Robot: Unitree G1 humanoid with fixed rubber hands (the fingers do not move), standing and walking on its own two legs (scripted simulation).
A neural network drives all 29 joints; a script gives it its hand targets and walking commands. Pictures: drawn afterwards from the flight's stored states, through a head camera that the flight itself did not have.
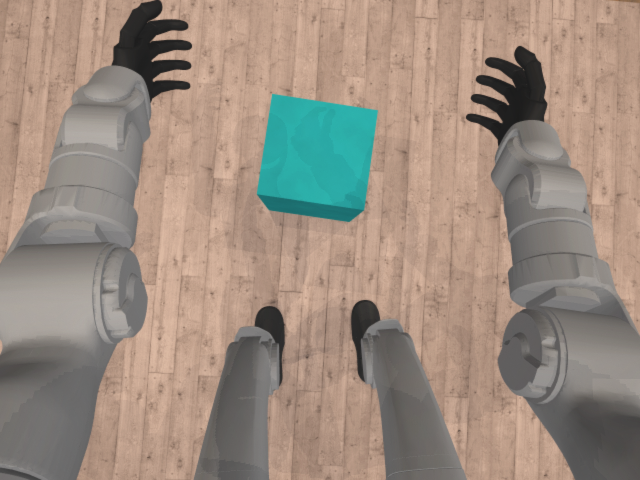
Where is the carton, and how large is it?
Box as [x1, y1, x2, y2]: [257, 94, 377, 221]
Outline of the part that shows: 272,94 257,189 258,196 268,209 349,221 362,211 364,207 377,110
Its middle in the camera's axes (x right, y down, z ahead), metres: -0.01 -0.16 +0.87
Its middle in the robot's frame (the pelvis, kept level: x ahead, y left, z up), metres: +0.55 -0.02 -0.54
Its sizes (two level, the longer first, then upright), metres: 0.210 0.200 0.250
